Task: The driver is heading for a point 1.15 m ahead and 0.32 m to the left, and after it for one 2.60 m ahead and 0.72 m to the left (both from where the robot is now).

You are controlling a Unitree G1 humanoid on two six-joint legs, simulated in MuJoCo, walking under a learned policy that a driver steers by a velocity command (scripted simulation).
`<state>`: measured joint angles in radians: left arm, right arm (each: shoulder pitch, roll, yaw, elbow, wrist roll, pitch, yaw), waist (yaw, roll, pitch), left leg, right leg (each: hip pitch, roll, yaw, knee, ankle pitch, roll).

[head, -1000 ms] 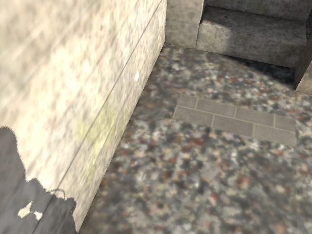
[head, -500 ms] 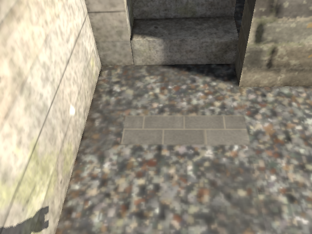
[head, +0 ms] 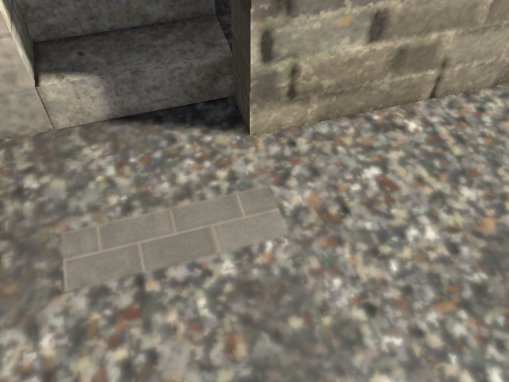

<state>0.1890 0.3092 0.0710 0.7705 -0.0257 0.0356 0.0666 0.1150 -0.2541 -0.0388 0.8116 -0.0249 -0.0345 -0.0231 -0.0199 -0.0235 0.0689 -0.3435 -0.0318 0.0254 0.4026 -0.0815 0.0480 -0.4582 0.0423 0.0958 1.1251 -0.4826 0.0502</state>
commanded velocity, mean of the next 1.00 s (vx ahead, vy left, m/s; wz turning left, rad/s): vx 0.34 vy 0.00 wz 0.28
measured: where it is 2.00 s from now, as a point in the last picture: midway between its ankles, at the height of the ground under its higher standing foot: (158, 235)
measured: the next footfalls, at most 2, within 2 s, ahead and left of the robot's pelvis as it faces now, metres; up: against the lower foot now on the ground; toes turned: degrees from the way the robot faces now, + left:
right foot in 0.18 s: +0.06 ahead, -0.14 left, +0.00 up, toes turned +0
left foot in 0.72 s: +0.36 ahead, +0.15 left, +0.00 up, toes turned +17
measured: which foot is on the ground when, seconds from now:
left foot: down 0.00-0.18, up 0.20-0.70, down 0.72-1.00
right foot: up 0.00-0.16, down 0.18-0.74, up 0.76-1.00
